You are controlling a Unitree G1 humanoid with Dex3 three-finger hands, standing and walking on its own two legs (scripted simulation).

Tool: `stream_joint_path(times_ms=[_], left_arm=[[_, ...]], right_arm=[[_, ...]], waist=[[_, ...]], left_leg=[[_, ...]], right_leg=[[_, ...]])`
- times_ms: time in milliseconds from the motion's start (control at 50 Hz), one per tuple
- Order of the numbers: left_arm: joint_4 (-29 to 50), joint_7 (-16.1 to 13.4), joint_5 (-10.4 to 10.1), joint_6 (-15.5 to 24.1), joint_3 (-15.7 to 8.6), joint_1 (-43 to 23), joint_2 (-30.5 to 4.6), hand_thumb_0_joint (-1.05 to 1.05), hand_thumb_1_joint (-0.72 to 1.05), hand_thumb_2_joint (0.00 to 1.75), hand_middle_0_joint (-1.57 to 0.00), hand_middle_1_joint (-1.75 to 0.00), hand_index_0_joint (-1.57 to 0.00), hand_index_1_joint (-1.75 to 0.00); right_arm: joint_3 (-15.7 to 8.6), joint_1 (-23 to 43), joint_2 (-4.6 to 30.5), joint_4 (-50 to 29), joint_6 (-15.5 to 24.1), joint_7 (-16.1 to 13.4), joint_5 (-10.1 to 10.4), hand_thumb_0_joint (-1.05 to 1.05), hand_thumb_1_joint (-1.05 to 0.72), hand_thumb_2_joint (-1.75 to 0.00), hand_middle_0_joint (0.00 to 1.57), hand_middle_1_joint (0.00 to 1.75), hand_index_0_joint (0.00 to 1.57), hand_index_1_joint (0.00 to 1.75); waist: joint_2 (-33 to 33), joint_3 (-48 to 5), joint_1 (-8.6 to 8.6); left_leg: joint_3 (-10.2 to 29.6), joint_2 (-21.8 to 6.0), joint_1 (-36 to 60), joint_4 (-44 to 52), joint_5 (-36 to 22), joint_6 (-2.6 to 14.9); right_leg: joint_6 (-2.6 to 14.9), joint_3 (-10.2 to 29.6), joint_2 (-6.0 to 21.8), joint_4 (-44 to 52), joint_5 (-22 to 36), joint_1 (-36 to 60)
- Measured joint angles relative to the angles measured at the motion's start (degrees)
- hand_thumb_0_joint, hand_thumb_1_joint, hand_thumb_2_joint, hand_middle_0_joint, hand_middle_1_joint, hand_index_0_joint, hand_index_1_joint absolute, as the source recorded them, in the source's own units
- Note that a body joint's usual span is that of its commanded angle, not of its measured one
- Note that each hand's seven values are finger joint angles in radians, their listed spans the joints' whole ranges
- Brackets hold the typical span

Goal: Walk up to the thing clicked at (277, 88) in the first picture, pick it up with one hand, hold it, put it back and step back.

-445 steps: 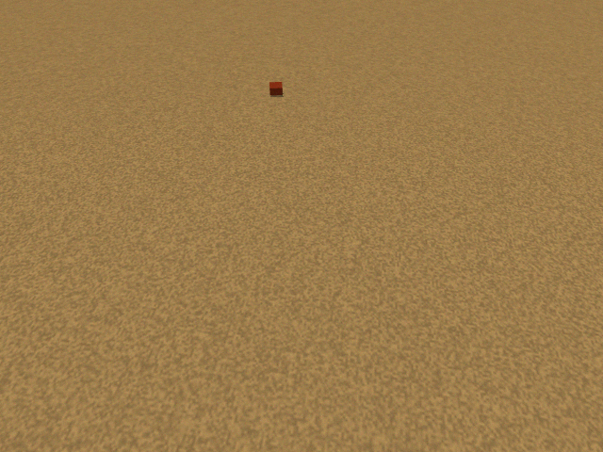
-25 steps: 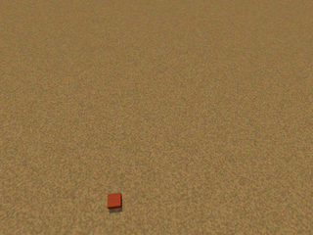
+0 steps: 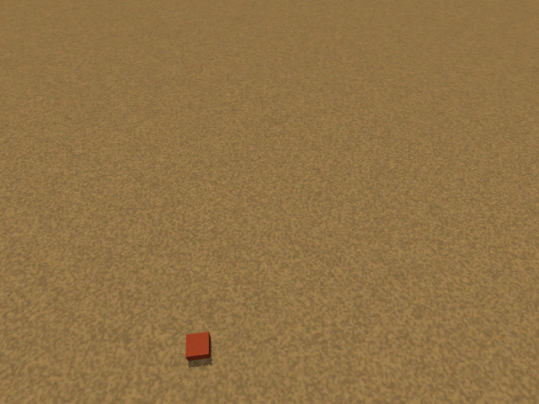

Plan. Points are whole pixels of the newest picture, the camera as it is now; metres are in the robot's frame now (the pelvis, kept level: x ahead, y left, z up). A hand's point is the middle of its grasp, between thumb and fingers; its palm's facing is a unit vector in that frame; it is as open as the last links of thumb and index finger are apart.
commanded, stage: stand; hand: left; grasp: from above
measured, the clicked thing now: (198, 346) +0.43 +0.24 -0.76
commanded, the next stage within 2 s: rise first in 0.82 s
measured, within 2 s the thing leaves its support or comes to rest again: neither
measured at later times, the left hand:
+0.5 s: hand out of the picture +0.07 +0.26 -0.16, palm faces -0.02 -0.94 -0.34, open 7.4 cm
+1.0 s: hand out of the picture +0.09 +0.25 -0.16, palm faces +0.04 -0.94 -0.34, open 7.5 cm
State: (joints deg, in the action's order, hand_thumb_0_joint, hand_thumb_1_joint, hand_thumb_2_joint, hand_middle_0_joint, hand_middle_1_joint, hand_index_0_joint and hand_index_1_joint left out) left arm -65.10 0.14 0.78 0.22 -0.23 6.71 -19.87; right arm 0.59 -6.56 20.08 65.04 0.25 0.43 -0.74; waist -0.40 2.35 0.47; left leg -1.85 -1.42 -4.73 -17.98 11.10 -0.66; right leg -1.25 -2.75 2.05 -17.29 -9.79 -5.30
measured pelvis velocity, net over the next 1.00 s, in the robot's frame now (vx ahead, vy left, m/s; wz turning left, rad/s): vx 0.00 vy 0.00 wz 0.01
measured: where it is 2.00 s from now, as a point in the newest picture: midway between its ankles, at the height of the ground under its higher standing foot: outside the picture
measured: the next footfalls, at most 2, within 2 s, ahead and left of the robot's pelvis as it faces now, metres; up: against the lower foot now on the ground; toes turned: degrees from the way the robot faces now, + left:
none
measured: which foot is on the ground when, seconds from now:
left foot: down 0.00-1.00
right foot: down 0.00-1.00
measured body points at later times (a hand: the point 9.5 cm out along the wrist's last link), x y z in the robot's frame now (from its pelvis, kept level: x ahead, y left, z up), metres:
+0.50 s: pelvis +0.00 +0.00 +0.00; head +0.01 +0.00 +0.45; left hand +0.07 +0.30 -0.13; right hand +0.08 -0.30 -0.13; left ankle -0.01 +0.12 -0.75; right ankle +0.00 -0.13 -0.75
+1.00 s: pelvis +0.00 +0.00 +0.00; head +0.02 +0.00 +0.45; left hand +0.09 +0.30 -0.13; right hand +0.08 -0.29 -0.13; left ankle -0.01 +0.12 -0.75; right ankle +0.00 -0.13 -0.75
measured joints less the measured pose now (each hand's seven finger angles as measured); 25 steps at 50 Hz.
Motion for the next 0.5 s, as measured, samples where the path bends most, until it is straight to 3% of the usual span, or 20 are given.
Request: stream_joint_path(times_ms=[500], left_arm=[[0.3, -0.1, 0.1, 0.1, 0.1, 0.3, 0.0, 0.01, 0.9, 0.9, -0.2, -0.3, -0.2, -0.3]], right_arm=[[-0.2, 0.0, 0.0, -0.2, 0.0, 0.0, 0.0, 0.01, -0.9, -0.89, 0.2, 0.3, 0.21, 0.3]], waist=[[0.1, 0.0, -0.05]], left_leg=[[-0.1, 0.1, 0.1, 0.1, 0.1, 0.16]], right_leg=[[-0.18, 0.1, 0.1, 0.2, 0.1, 0.2]])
